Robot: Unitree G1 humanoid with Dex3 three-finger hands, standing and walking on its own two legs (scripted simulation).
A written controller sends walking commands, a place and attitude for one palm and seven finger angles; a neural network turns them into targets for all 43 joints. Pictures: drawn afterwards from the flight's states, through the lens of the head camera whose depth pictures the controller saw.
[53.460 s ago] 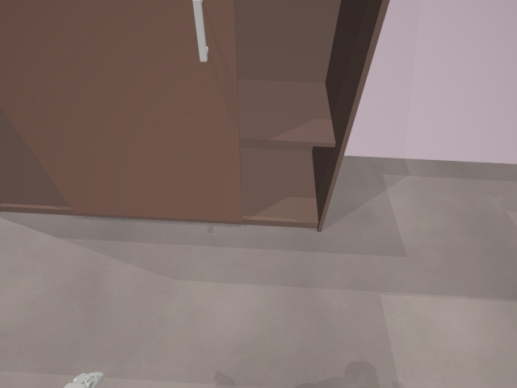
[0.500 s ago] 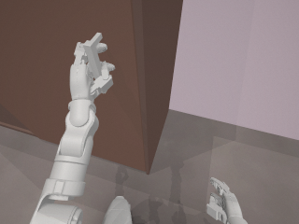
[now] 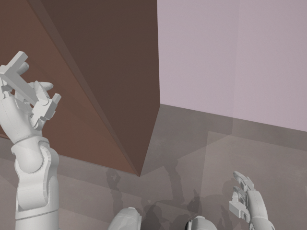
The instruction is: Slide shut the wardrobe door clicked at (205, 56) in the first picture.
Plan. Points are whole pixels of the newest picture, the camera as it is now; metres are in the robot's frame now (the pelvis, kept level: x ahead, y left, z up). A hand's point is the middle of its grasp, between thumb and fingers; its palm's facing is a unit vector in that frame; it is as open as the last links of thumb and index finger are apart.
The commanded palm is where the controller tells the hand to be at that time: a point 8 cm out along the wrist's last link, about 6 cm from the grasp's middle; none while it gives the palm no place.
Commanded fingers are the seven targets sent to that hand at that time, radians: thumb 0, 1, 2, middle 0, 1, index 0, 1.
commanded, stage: step sideways, sliding the door along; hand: left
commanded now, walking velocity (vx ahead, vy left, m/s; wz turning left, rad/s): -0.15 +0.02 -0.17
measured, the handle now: (36, 88) +0.34 +0.29 +0.16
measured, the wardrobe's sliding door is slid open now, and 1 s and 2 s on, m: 0.00 0.00 0.00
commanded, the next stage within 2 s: none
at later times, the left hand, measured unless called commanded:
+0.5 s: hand (47, 100) +0.31 +0.25 +0.17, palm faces +0.57 -0.82 +0.07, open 6.2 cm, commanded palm +0.25 +0.16 +0.16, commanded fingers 0.00 0.90 0.90 -0.45 -1.40 -0.45 -1.40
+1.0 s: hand (38, 100) +0.31 +0.27 +0.17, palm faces +0.39 -0.92 +0.08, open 6.2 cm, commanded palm +0.27 +0.25 +0.15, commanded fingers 0.00 0.90 0.90 -0.45 -1.40 -0.45 -1.40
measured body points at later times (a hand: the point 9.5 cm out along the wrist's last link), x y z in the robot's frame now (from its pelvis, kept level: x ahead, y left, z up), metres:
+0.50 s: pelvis +0.08 +0.05 +0.01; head +0.14 +0.06 +0.46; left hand +0.27 +0.29 +0.17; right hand +0.33 -0.13 -0.06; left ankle -0.02 +0.14 -0.72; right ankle +0.05 -0.12 -0.70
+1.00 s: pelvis +0.20 +0.12 +0.00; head +0.19 +0.13 +0.45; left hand +0.28 +0.32 +0.17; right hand +0.42 +0.00 -0.07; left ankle +0.03 +0.10 -0.67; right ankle +0.20 +0.00 -0.70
